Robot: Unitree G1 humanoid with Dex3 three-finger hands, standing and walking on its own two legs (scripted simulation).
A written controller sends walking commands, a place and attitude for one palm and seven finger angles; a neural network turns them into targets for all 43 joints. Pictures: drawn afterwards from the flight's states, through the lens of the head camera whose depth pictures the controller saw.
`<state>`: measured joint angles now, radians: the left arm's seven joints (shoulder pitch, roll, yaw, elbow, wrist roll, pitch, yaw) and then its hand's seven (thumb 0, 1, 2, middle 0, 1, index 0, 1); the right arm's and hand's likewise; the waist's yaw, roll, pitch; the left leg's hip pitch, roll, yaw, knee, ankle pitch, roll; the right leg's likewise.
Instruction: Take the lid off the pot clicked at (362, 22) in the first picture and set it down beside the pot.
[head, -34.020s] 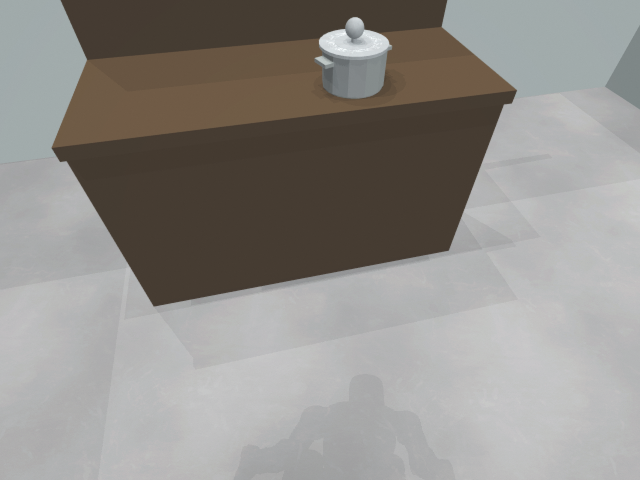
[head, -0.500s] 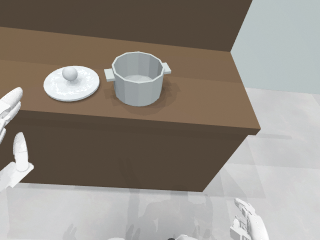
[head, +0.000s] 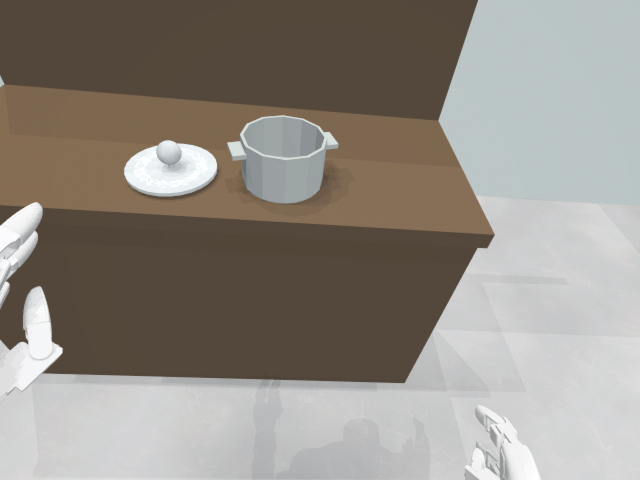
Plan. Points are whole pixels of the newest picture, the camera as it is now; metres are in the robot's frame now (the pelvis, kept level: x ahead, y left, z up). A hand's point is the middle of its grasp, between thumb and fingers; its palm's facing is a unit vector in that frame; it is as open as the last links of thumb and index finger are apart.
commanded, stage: stop stepping back and stand still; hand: left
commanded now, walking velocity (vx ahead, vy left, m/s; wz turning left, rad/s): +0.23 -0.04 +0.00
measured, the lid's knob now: (169, 152) +0.72 +0.32 +0.02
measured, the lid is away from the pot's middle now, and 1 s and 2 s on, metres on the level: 0.24 0.24 0.24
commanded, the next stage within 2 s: let the arm hang, fingers relaxed in 0.58 s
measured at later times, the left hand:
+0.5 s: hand out of the picture +0.15 +0.27 +0.18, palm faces +0.36 -0.84 -0.40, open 7.4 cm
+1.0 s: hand out of the picture +0.00 +0.19 -0.18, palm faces +0.04 -0.98 -0.19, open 7.1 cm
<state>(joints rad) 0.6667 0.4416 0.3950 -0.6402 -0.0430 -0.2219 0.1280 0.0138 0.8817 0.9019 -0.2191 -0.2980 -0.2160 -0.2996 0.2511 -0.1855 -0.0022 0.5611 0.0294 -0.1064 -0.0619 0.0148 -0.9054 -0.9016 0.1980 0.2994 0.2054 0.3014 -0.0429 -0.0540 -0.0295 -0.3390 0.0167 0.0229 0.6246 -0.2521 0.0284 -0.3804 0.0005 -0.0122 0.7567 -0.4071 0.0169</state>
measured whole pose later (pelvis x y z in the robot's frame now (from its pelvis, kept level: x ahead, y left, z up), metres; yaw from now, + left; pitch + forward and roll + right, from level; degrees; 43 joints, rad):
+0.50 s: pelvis -0.04 +0.02 +0.02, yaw +0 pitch -1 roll -2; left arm 0.60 0.43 0.37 -0.57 -0.03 -0.16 0.14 0.02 0.89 0.90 -0.21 -0.30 -0.21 -0.30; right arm 0.28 -0.14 0.06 0.60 0.01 -0.16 -0.04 0.01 -0.90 -0.90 0.20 0.30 0.21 0.30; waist -0.03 -0.04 -0.05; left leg -0.25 0.01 0.06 0.47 -0.21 0.06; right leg -0.28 0.01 -0.06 0.67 -0.43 -0.01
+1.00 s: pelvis +0.00 +0.00 +0.00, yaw +3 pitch +2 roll -1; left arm 0.35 0.20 0.03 0.94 0.02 0.02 0.01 -0.01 0.96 0.90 -0.21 -0.30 -0.20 -0.30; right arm 0.40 -0.17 -0.05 0.98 -0.02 0.02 -0.02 0.01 -0.91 -0.90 0.20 0.30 0.20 0.30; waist -0.03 -0.03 0.02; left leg -0.34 -0.01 0.01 0.65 -0.35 0.03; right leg -0.27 0.01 -0.02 0.61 -0.37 -0.01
